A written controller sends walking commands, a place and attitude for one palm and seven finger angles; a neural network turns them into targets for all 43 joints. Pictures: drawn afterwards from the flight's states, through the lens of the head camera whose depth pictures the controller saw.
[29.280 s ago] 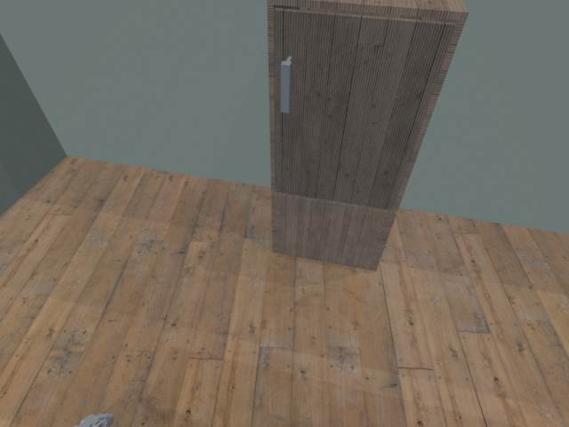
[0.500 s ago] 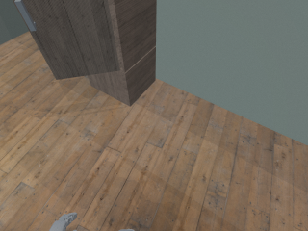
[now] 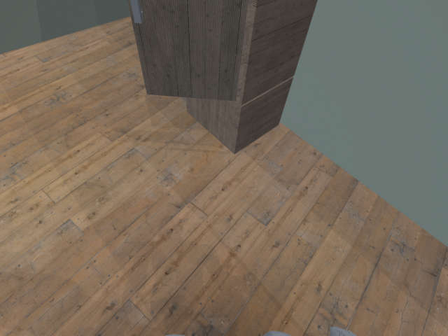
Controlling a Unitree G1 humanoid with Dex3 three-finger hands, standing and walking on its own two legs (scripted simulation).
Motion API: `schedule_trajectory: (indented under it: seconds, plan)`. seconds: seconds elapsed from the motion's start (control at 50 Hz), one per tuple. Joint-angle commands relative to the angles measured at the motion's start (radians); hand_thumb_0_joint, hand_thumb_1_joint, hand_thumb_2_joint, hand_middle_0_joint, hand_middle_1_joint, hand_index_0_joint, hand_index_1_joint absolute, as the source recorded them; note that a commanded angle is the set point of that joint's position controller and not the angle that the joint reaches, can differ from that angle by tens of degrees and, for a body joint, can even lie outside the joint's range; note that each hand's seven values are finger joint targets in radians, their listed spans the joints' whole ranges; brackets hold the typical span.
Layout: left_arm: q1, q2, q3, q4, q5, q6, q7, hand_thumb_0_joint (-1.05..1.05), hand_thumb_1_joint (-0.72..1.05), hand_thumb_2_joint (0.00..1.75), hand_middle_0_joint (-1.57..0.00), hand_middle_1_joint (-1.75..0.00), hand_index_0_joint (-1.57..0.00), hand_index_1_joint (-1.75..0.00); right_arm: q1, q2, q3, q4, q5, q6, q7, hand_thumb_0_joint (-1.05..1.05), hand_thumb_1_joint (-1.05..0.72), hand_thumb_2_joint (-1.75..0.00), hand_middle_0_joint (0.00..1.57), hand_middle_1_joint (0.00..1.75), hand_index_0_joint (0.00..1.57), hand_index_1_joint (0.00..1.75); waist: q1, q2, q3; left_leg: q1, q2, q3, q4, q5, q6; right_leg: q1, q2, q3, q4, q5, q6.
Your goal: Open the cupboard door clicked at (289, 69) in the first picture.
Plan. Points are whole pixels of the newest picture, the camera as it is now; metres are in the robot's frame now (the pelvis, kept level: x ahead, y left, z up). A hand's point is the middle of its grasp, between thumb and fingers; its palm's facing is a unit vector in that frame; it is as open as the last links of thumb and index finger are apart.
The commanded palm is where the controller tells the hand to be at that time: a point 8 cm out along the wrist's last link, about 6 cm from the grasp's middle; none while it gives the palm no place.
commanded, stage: take the last steps up to it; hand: left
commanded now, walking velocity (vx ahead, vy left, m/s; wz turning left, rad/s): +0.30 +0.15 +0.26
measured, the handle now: out of the picture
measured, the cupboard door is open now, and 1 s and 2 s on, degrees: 46 46 46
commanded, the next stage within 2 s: come to a stop and stand still in 1.34 s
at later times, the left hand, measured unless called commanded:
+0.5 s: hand out of the picture +0.03 +0.22 -0.18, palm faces +0.20 -0.96 -0.17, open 7.4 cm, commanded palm none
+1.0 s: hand (122, 228) +0.34 +0.26 -0.15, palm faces +0.15 -0.96 -0.22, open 7.2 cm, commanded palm none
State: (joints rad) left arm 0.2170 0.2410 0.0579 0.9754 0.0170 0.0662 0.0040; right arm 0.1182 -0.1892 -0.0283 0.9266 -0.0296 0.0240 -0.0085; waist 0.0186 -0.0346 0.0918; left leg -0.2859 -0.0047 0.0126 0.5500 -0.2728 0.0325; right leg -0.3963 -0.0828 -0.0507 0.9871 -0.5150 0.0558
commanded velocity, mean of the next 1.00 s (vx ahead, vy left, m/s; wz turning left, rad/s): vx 0.30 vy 0.08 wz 0.04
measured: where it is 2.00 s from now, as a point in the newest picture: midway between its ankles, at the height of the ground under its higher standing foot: (187, 253)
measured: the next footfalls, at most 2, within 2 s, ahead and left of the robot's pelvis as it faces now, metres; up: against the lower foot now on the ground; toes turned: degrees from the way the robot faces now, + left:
right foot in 0.16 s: +0.04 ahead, -0.14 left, +0.00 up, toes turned -2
left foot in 0.50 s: +0.20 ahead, +0.20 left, +0.00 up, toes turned +13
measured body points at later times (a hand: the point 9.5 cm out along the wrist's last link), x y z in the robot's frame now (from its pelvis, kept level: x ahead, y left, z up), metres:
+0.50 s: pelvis +0.11 +0.05 -0.01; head +0.15 +0.07 +0.44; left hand +0.02 +0.27 -0.16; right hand +0.23 -0.19 -0.15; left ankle +0.16 +0.19 -0.74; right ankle +0.01 -0.14 -0.73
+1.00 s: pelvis +0.29 +0.08 +0.01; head +0.32 +0.06 +0.46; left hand +0.33 +0.32 -0.13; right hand +0.32 -0.16 -0.16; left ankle +0.25 +0.21 -0.66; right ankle +0.30 +0.00 -0.73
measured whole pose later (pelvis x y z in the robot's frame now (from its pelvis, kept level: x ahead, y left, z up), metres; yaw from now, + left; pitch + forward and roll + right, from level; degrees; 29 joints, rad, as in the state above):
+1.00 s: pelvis +0.29 +0.08 +0.01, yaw +6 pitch +0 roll +1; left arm 0.23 0.15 0.06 0.99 0.01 -0.07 0.01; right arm 0.27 -0.18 -0.05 1.09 -0.03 0.00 0.02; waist -0.02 0.02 0.04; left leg -0.44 0.06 0.05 1.03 -0.32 -0.02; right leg -0.21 -0.02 -0.15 0.46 -0.26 -0.05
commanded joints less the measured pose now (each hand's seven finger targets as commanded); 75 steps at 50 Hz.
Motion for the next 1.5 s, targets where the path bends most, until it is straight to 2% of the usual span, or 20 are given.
schedule_trajectory:
  seconds: [0.0, 0.1, 0.12, 0.14, 0.26, 0.38, 0.42, 0.46, 0.48, 0.5, 0.58, 0.78, 0.82, 0.84, 0.96, 1.14, 1.2, 1.26, 1.34, 1.48]
  plan:
    - [-0.014, 0.037, 0.011, -0.080, 0.003, -0.050, -0.016, 0.00, 0.90, 0.90, -0.20, -0.30, -0.20, -0.30, 0.074, -0.212, -0.049, -0.019, -0.001, -0.023, -0.014, 0.00, -0.90, -0.90, 0.20, 0.30, 0.20, 0.30, -0.034, 0.221, -0.122, 0.101, 0.212, -0.217, -0.244, 0.056, 0.135, 0.000, 0.025, -0.025, -0.124, 0.019, -0.015]
    - [0.178, 0.073, 0.032, -0.015, 0.011, -0.083, -0.018, 0.00, 0.90, 0.90, -0.20, -0.30, -0.20, -0.30, 0.018, -0.168, -0.049, -0.027, 0.014, -0.018, 0.002, 0.00, -0.90, -0.90, 0.20, 0.30, 0.20, 0.30, 0.069, 0.039, -0.083, -0.210, 0.067, -0.143, -0.039, -0.261, 0.054, 0.413, 0.013, 0.001, -0.581, 0.120, -0.040]
    - [0.252, 0.164, 0.053, 0.001, 0.024, -0.093, -0.005, 0.00, 0.90, 0.90, -0.20, -0.30, -0.20, -0.30, 0.003, -0.086, -0.035, -0.055, 0.025, -0.023, 0.009, 0.00, -0.90, -0.90, 0.20, 0.30, 0.20, 0.30, 0.107, -0.268, -0.073, -0.432, -0.050, -0.008, 0.243, -0.304, -0.011, 0.535, -0.254, 0.349, -0.763, -0.094, -0.124]
    - [0.268, 0.208, 0.057, -0.007, 0.013, -0.097, 0.005, 0.00, 0.90, 0.90, -0.20, -0.30, -0.20, -0.30, -0.074, -0.130, -0.040, -0.095, 0.008, -0.021, 0.020, 0.00, -0.90, -0.90, 0.20, 0.30, 0.20, 0.30, 0.123, -0.282, 0.004, -0.495, -0.023, -0.050, 0.475, -0.329, -0.030, 0.405, -0.435, 0.602, -0.892, -0.186, -0.213]
    - [0.109, 0.090, 0.025, -0.019, 0.007, -0.139, 0.009, 0.00, 0.90, 0.90, -0.20, -0.30, -0.20, -0.30, -0.025, -0.097, -0.046, -0.041, 0.007, -0.007, 0.055, 0.00, -0.90, -0.90, 0.20, 0.30, 0.20, 0.30, 0.000, -0.168, 0.046, -0.380, 0.086, -0.025, 0.504, 0.018, -0.076, 0.253, -0.263, 0.139, -0.842, 0.245, -0.145]
    - [0.194, 0.142, 0.037, 0.053, 0.015, -0.135, 0.004, 0.00, 0.90, 0.90, -0.20, -0.30, -0.20, -0.30, -0.044, -0.030, -0.021, -0.040, 0.015, -0.041, 0.068, 0.00, -0.90, -0.90, 0.20, 0.30, 0.20, 0.30, 0.040, -0.157, -0.029, -0.158, 0.024, 0.111, 0.091, -0.003, -0.061, 0.320, -0.242, 0.001, -0.714, 0.495, -0.125]
    - [0.161, 0.142, 0.039, 0.058, 0.010, -0.128, 0.001, 0.00, 0.90, 0.90, -0.20, -0.30, -0.20, -0.30, 0.079, -0.053, -0.027, -0.002, 0.010, -0.056, 0.057, 0.00, -0.90, -0.90, 0.20, 0.30, 0.20, 0.30, -0.022, -0.142, -0.069, 0.047, -0.016, 0.157, -0.045, 0.057, -0.046, 0.250, -0.203, -0.049, -0.604, 0.500, -0.099]
    - [0.184, 0.058, 0.023, 0.038, 0.000, -0.120, -0.011, 0.00, 0.90, 0.90, -0.20, -0.30, -0.20, -0.30, 0.342, -0.212, -0.066, 0.073, -0.006, -0.073, 0.028, 0.00, -0.90, -0.90, 0.20, 0.30, 0.20, 0.30, -0.128, 0.200, -0.253, 0.436, 0.188, -0.108, -0.094, 0.047, 0.036, 0.012, -0.072, -0.152, -0.157, 0.310, -0.033]
    - [0.146, 0.009, 0.007, -0.002, -0.005, -0.117, -0.011, 0.00, 0.90, 0.90, -0.20, -0.30, -0.20, -0.30, 0.452, -0.284, -0.083, 0.093, -0.004, -0.071, 0.007, 0.00, -0.90, -0.90, 0.20, 0.30, 0.20, 0.30, -0.157, 0.387, -0.294, 0.504, 0.369, -0.406, -0.232, 0.061, 0.128, -0.172, 0.029, -0.116, 0.107, -0.103, -0.019]
    - [0.065, 0.008, 0.004, -0.031, -0.004, -0.113, -0.007, 0.00, 0.90, 0.90, -0.20, -0.30, -0.20, -0.30, 0.443, -0.281, -0.083, 0.096, -0.001, -0.061, -0.007, 0.00, -0.90, -0.90, 0.20, 0.30, 0.20, 0.30, -0.151, 0.273, -0.240, 0.463, 0.410, -0.414, -0.267, 0.053, 0.170, -0.245, -0.010, -0.013, 0.241, -0.087, -0.051]
    - [0.027, -0.011, 0.007, -0.003, 0.005, -0.098, -0.020, 0.00, 0.90, 0.90, -0.20, -0.30, -0.20, -0.30, 0.215, -0.135, -0.035, 0.061, -0.003, -0.084, -0.013, 0.00, -0.90, -0.90, 0.20, 0.30, 0.20, 0.30, -0.045, 0.229, -0.032, 0.090, 0.321, -0.182, -0.334, 0.032, 0.132, -0.196, -0.085, 0.030, 0.208, 0.115, -0.058]
    - [0.138, 0.019, 0.027, 0.024, 0.010, -0.100, -0.026, 0.00, 0.90, 0.90, -0.20, -0.30, -0.20, -0.30, 0.153, -0.122, -0.037, 0.097, 0.004, -0.074, 0.002, 0.00, -0.90, -0.90, 0.20, 0.30, 0.20, 0.30, 0.068, 0.001, -0.060, -0.103, 0.188, 0.018, -0.154, -0.157, 0.062, 0.335, 0.012, -0.045, -0.437, 0.262, -0.056]
    - [0.291, 0.181, 0.057, 0.057, 0.014, -0.117, -0.009, 0.00, 0.90, 0.90, -0.20, -0.30, -0.20, -0.30, 0.153, -0.045, -0.026, 0.059, 0.015, -0.069, 0.017, 0.00, -0.90, -0.90, 0.20, 0.30, 0.20, 0.30, 0.124, -0.385, -0.073, -0.369, -0.009, 0.143, 0.394, -0.353, -0.023, 0.488, -0.344, 0.502, -0.797, -0.038, -0.200]
    - [0.266, 0.168, 0.051, 0.041, 0.000, -0.114, 0.000, 0.00, 0.90, 0.90, -0.20, -0.30, -0.20, -0.30, 0.111, -0.093, -0.033, 0.046, 0.007, -0.063, 0.020, 0.00, -0.90, -0.90, 0.20, 0.30, 0.20, 0.30, 0.113, -0.246, -0.025, -0.396, 0.041, 0.028, 0.546, -0.303, -0.019, 0.395, -0.379, 0.585, -0.879, -0.166, -0.257]
    - [0.129, 0.029, 0.012, 0.026, -0.003, -0.158, 0.007, 0.00, 0.90, 0.90, -0.20, -0.30, -0.20, -0.30, 0.148, -0.020, -0.024, 0.103, 0.005, -0.054, 0.026, 0.00, -0.90, -0.90, 0.20, 0.30, 0.20, 0.30, -0.010, -0.058, -0.085, -0.282, 0.117, 0.021, 0.442, 0.003, -0.072, 0.316, -0.218, 0.115, -0.783, 0.566, -0.197]
    - [0.201, 0.068, 0.011, 0.117, 0.004, -0.151, 0.003, 0.00, 0.90, 0.90, -0.20, -0.30, -0.20, -0.30, -0.012, -0.006, -0.018, 0.038, 0.011, -0.067, 0.046, 0.00, -0.90, -0.90, 0.20, 0.30, 0.20, 0.30, 0.029, -0.144, -0.026, -0.216, 0.059, 0.104, 0.084, 0.047, -0.056, 0.374, -0.202, 0.050, -0.737, 0.648, -0.189]
    - [0.171, 0.070, 0.014, 0.122, -0.001, -0.143, 0.004, 0.00, 0.90, 0.90, -0.20, -0.30, -0.20, -0.30, 0.112, -0.045, -0.026, 0.077, 0.004, -0.079, 0.032, 0.00, -0.90, -0.90, 0.20, 0.30, 0.20, 0.30, -0.052, -0.052, -0.048, 0.072, 0.009, 0.145, -0.067, 0.114, -0.029, 0.243, -0.156, -0.004, -0.564, 0.684, -0.148]
    - [0.178, -0.011, -0.011, 0.058, -0.011, -0.140, 0.000, 0.00, 0.90, 0.90, -0.20, -0.30, -0.20, -0.30, 0.438, -0.243, -0.064, 0.143, -0.003, -0.080, -0.010, 0.00, -0.90, -0.90, 0.20, 0.30, 0.20, 0.30, -0.147, 0.322, -0.293, 0.515, 0.440, -0.409, -0.217, 0.327, 0.189, -0.159, 0.067, -0.046, 0.168, -0.077, -0.071]
    - [0.100, -0.034, -0.005, 0.065, 0.005, -0.109, -0.005, 0.00, 0.90, 0.90, -0.20, -0.30, -0.20, -0.30, 0.202, -0.103, -0.023, 0.086, 0.004, -0.089, -0.019, 0.00, -0.90, -0.90, 0.20, 0.30, 0.20, 0.30, -0.041, 0.149, -0.020, 0.053, 0.357, -0.200, -0.340, 0.154, 0.145, -0.167, -0.051, 0.054, 0.263, 0.125, -0.065]
    - [0.131, -0.077, -0.019, 0.081, -0.001, -0.069, 0.004, 0.00, 0.90, 0.90, -0.20, -0.30, -0.20, -0.30, 0.180, -0.069, -0.001, 0.096, 0.004, -0.095, -0.032, 0.00, -0.90, -0.90, 0.20, 0.30, 0.20, 0.30, 0.009, 0.076, -0.104, 0.058, 0.272, 0.019, -0.284, 0.632, 0.100, 0.013, -0.015, 0.019, -0.102, 0.272, -0.032]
